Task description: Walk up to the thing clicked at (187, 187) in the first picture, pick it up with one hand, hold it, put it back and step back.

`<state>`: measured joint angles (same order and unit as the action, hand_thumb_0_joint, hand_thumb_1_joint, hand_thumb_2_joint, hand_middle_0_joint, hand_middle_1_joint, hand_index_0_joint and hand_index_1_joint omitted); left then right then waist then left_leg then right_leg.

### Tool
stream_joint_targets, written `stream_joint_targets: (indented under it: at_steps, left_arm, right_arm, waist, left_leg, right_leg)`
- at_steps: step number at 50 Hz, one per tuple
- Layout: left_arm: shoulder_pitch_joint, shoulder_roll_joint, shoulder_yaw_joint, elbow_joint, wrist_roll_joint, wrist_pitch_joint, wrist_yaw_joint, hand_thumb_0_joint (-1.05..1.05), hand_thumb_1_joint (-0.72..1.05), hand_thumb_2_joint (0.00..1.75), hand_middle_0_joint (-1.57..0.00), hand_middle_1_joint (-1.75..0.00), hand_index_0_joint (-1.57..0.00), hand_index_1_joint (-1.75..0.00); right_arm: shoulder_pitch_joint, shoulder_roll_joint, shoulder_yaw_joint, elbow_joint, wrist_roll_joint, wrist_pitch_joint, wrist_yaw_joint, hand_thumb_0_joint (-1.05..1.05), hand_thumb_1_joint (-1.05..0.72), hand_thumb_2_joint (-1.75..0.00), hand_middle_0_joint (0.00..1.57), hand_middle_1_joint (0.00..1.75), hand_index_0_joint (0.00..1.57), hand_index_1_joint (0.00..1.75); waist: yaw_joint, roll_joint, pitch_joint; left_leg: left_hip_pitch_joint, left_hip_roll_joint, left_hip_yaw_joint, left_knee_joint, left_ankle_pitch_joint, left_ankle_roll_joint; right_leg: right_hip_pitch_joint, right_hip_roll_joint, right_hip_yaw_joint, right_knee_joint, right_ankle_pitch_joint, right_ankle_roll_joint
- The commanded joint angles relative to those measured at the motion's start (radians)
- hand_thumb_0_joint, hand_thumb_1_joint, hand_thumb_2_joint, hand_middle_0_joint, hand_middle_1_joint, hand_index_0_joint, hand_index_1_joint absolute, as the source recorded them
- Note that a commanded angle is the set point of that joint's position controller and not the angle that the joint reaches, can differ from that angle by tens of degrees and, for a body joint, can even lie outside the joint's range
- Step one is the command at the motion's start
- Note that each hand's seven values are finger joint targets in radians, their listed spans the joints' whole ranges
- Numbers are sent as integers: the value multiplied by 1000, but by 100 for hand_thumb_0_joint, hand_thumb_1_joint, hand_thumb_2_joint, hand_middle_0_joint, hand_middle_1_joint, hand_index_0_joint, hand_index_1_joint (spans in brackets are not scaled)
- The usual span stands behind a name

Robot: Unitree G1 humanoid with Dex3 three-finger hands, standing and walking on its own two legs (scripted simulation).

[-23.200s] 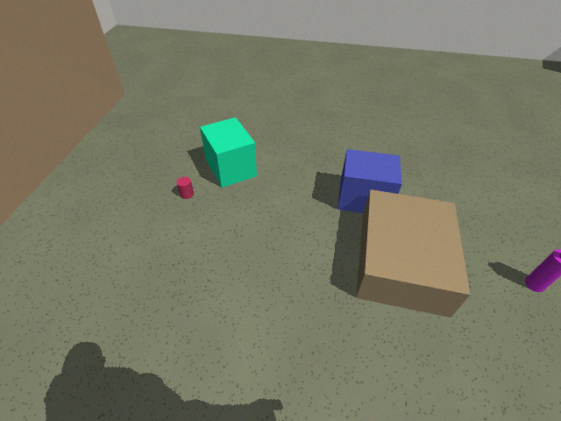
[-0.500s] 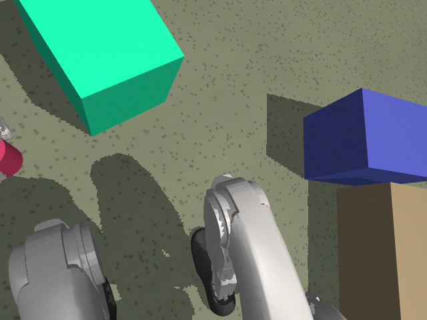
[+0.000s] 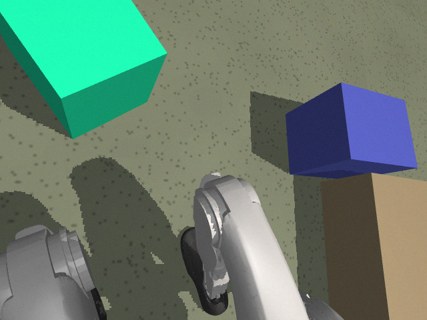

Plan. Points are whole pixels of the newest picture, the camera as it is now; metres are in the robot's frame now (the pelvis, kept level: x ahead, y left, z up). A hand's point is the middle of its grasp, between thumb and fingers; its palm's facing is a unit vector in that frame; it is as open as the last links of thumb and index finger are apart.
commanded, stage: open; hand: left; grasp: from above
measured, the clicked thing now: out of the picture +0.45 +0.30 -0.25
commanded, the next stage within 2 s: withdraw in 0.94 s
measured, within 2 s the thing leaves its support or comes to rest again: neither
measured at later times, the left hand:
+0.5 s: hand out of the picture +0.44 +0.30 -0.22, palm faces -0.40 -0.15 -0.90, open 11.5 cm
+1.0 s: hand out of the picture +0.44 +0.30 -0.22, palm faces -0.42 -0.15 -0.89, open 13.4 cm
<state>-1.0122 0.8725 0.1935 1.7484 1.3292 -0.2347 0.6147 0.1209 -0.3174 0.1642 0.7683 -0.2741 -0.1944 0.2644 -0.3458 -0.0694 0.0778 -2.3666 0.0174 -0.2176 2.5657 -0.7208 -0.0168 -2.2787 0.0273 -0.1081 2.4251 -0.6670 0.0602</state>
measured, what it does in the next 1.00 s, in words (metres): stands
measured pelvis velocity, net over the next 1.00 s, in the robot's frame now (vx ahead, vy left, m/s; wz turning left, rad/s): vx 0.00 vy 0.00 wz -0.02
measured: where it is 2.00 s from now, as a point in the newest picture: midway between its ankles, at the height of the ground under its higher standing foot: (156, 313)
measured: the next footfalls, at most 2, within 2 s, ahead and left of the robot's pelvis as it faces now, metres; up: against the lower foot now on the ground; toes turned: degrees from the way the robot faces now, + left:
none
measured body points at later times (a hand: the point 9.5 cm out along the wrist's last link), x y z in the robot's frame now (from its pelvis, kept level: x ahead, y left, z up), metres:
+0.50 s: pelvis +0.00 +0.00 +0.00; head +0.25 +0.11 +0.36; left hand +0.46 +0.31 -0.17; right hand +0.03 -0.26 -0.06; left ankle +0.06 +0.13 -0.26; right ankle +0.11 -0.13 -0.26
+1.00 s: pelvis +0.00 +0.00 +0.00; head +0.25 +0.11 +0.36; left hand +0.46 +0.31 -0.17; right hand +0.04 -0.26 -0.06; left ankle +0.06 +0.13 -0.26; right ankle +0.11 -0.13 -0.26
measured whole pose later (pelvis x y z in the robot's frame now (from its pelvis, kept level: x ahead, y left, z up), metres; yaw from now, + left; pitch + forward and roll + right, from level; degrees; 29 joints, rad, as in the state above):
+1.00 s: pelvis +0.00 +0.00 +0.00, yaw -1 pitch +28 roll -12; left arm -1.00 0.90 0.18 1.73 1.32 -0.23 0.63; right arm 0.12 -0.33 0.20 0.74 -0.28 -0.24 0.30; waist -0.36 -0.09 0.10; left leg -2.36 0.02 -0.24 2.56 -0.72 -0.02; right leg -2.26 0.03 -0.13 2.40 -0.66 0.06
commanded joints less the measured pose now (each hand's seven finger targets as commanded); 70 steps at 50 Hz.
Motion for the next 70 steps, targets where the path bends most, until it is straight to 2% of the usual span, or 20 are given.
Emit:
stream_joint_targets:
  at_steps: [1,3,9,17,21,22,32,36,41,49,53,58,59,60,61,62,63,65,66,70]
  left_arm:
    - [-254,226,-11,-77,-11,-13,40,0,72,80,-103,-75,-105,-73]
    - [-267,237,-17,-70,-11,-17,43,0,72,78,-103,-75,-105,-72]
    - [-260,243,-29,-79,-6,-21,57,0,24,68,-58,-71,-60,-69]
    - [-281,254,-23,-100,0,1,86,0,-19,76,-36,-77,-37,-76]
    - [-263,264,-10,-98,-7,20,88,0,-25,85,-31,-85,-31,-84]
    - [-282,254,-14,-89,-7,23,83,0,-26,88,-30,-86,-30,-86]
    - [-244,239,-16,-108,-44,24,44,0,-46,97,-12,-101,-12,-100]
    - [-266,223,-38,-120,-41,10,29,0,-49,101,-10,-103,-10,-103]
    - [-264,239,-29,-130,-33,-2,39,0,-48,109,-10,-109,-10,-110]
    - [-227,259,0,-128,-35,5,59,0,-48,108,-9,-110,-9,-110]
    - [-263,231,-34,-94,-36,11,45,0,-53,99,-7,-104,-8,-103]
    - [-253,267,-16,-219,-40,7,42,0,-55,100,-6,-103,-7,-102]
    - [-252,289,7,-235,-34,12,41,0,-54,100,-7,-102,-7,-102]
    - [-242,310,35,-310,-34,16,41,0,-54,100,-7,-102,-7,-102]
    - [-232,250,3,-317,-42,24,32,0,-55,100,-7,-102,-7,-102]
    - [-221,239,7,-382,-53,32,27,0,-56,101,-7,-102,-6,-102]
    - [-193,154,-55,-354,-70,48,13,0,-57,101,-6,-101,-6,-102]
    - [-208,198,-19,-462,-87,74,-7,0,-56,101,-7,-101,-6,-101]
    - [-163,209,7,-520,-103,93,-20,0,-56,102,-7,-101,-6,-102]
    - [-174,99,-75,-614,-136,156,-120,0,-57,103,-7,-101,-6,-102]
  right_arm:
    - [203,-297,-67,4,-7,-10,-5,0,-90,-90,20,30,20,30]
    - [190,-299,-61,-1,-8,-13,-5,0,-90,-90,20,30,20,30]
    - [182,-310,-53,-6,-14,-29,-3,0,-89,-90,20,30,20,30]
    - [183,-321,-51,-9,-19,-48,14,0,-90,-90,20,30,20,30]
    - [161,-318,-49,-11,-14,-57,20,0,-89,-90,20,30,20,30]
    - [167,-316,-47,-6,-17,-61,24,0,-89,-90,20,30,20,30]
    - [185,-312,-50,-6,-7,-59,33,0,-89,-90,20,30,20,30]
    - [187,-315,-51,-11,-7,-58,35,0,-90,-90,20,30,20,30]
    - [193,-317,-49,-10,-8,-52,31,0,-89,-90,20,30,20,30]
    - [199,-322,-58,-10,-5,-49,25,0,-89,-90,20,30,20,30]
    - [189,-326,-57,-17,-4,-55,26,0,-91,-90,20,30,20,30]
    - [178,-320,-67,-26,6,-53,21,0,-91,-91,20,30,20,30]
    - [193,-327,-79,-21,7,-51,22,0,-91,-90,20,30,20,30]
    - [207,-326,-95,-15,13,-45,22,0,-91,-90,20,30,20,30]
    - [191,-305,-98,-28,17,-43,28,0,-91,-91,20,30,20,30]
    - [185,-301,-110,-29,23,-37,29,0,-91,-91,20,30,20,30]
    - [183,-279,-111,-16,37,-33,34,0,-91,-91,20,30,20,30]
    - [204,-291,-139,-13,56,-22,35,0,-91,-91,20,30,20,30]
    - [207,-291,-156,-12,72,-7,30,0,-91,-91,20,30,20,30]
    - [221,-264,-204,-15,139,52,19,0,-91,-91,20,30,20,30]
  waist:
    - [-45,380,-603]
    - [-46,380,-581]
    - [-42,395,-583]
    - [-56,453,-585]
    - [-35,464,-577]
    - [-53,469,-563]
    - [-40,447,-601]
    - [-62,432,-594]
    - [-55,448,-593]
    - [-32,443,-626]
    - [-62,420,-562]
    - [-10,497,-664]
    - [-13,499,-674]
    - [15,555,-741]
    - [10,550,-743]
    - [37,565,-796]
    - [35,549,-755]
    - [66,574,-824]
    - [111,585,-899]
    - [117,512,-907]
  left_leg:
    - [445,-2,121,-260,189,38]
    - [423,-3,119,-262,159,39]
    - [441,2,111,-270,148,35]
    - [481,5,111,-265,183,26]
    - [481,8,95,-286,163,19]
    - [479,5,96,-279,156,21]
    - [482,7,95,-286,206,22]
    - [477,5,107,-261,206,29]
    - [484,5,100,-278,201,25]
    - [491,6,105,-281,230,25]
    - [460,5,101,-271,170,29]
    - [519,5,110,-296,204,21]
    - [537,4,105,-297,210,18]
    - [578,2,113,-312,258,13]
    - [579,4,121,-298,250,12]
    - [595,3,128,-314,264,14]
    - [575,0,136,-315,236,15]
    - [607,-2,146,-336,263,18]
    - [639,-5,148,-367,292,16]
    - [638,-7,165,-428,265,28]
  right_leg:
    - [356,40,-134,-223,233,-72]
    - [337,41,-134,-225,205,-74]
    - [340,47,-139,-234,195,-75]
    - [333,46,-144,-215,233,-75]
    - [305,44,-151,-211,211,-78]
    - [293,38,-153,-201,208,-75]
    - [345,43,-150,-215,251,-78]
    - [358,44,-143,-224,256,-74]
    - [347,43,-149,-223,243,-78]
    - [376,48,-144,-232,264,-77]
    - [330,44,-144,-227,218,-77]
    - [362,44,-134,-230,235,-86]
    - [348,38,-140,-217,245,-85]
    - [369,38,-133,-216,277,-87]
    - [362,40,-124,-214,277,-91]
    - [383,42,-117,-234,288,-92]
    - [352,39,-112,-240,268,-92]
    - [361,35,-101,-256,288,-92]
    - [381,32,-93,-263,305,-97]
    - [384,30,-61,-322,286,-102]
